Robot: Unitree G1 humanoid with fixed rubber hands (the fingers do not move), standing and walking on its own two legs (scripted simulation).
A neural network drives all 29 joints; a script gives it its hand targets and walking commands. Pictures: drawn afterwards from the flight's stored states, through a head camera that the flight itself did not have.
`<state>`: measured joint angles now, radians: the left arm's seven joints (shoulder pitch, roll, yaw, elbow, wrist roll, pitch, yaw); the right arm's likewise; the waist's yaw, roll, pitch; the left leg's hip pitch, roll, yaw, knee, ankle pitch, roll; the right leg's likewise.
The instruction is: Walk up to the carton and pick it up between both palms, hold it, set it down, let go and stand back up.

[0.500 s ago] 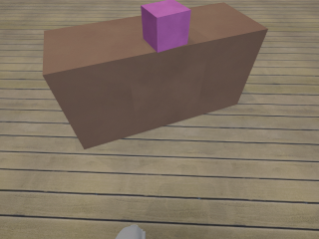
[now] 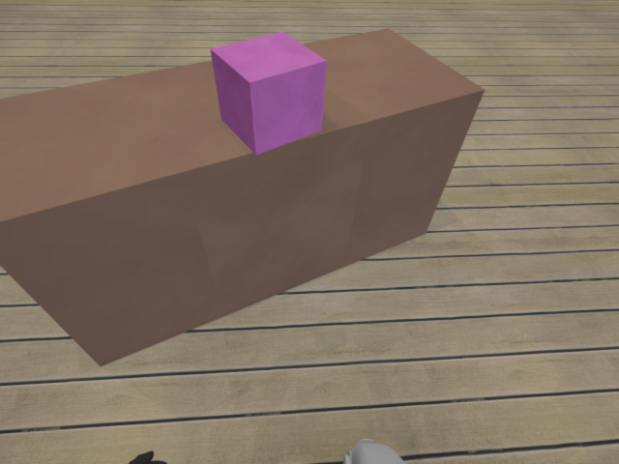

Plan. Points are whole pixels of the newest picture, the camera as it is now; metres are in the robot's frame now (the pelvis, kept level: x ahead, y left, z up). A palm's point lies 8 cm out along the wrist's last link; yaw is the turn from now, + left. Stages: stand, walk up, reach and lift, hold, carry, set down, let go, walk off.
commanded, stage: walk up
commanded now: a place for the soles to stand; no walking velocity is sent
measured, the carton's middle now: (269, 92) +0.93 +0.04 +0.00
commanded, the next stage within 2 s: none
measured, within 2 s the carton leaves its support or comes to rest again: neither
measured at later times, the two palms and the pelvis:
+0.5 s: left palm out of the picture +0.16 +0.26 -0.15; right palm (443, 343) +0.32 -0.24 -0.11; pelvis +0.20 +0.00 -0.02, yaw +2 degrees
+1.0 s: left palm (187, 297) +0.43 +0.20 -0.12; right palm (451, 305) +0.40 -0.29 -0.14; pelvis +0.35 -0.04 -0.01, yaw +1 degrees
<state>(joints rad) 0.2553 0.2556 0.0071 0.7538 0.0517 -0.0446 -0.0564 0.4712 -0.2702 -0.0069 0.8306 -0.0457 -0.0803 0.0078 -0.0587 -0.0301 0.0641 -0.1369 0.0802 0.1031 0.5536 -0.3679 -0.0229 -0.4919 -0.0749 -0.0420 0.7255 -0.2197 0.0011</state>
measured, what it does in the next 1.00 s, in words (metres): walks ahead: right foot, then left foot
